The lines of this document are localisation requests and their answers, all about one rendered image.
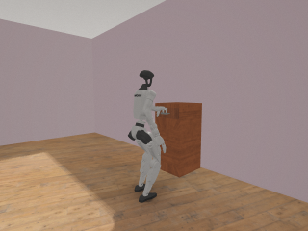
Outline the drawer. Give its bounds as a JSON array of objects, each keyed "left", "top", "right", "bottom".
[{"left": 156, "top": 107, "right": 180, "bottom": 120}]

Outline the robot right forearm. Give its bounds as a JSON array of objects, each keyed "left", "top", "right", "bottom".
[{"left": 145, "top": 109, "right": 160, "bottom": 138}]

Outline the robot left forearm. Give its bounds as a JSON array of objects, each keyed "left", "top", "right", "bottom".
[{"left": 151, "top": 105, "right": 160, "bottom": 112}]

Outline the robot right thigh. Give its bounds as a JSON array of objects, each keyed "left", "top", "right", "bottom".
[{"left": 139, "top": 131, "right": 161, "bottom": 168}]

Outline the cabinet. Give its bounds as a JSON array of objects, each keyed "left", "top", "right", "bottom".
[{"left": 155, "top": 102, "right": 202, "bottom": 178}]

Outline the robot right hand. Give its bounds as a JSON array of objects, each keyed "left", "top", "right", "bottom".
[{"left": 154, "top": 135, "right": 166, "bottom": 156}]

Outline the robot right foot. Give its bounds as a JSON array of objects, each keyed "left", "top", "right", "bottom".
[{"left": 139, "top": 192, "right": 157, "bottom": 203}]

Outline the right robot upper arm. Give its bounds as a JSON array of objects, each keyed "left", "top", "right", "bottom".
[{"left": 141, "top": 90, "right": 157, "bottom": 117}]

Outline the robot left hand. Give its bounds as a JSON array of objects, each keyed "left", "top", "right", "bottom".
[{"left": 156, "top": 106, "right": 167, "bottom": 117}]

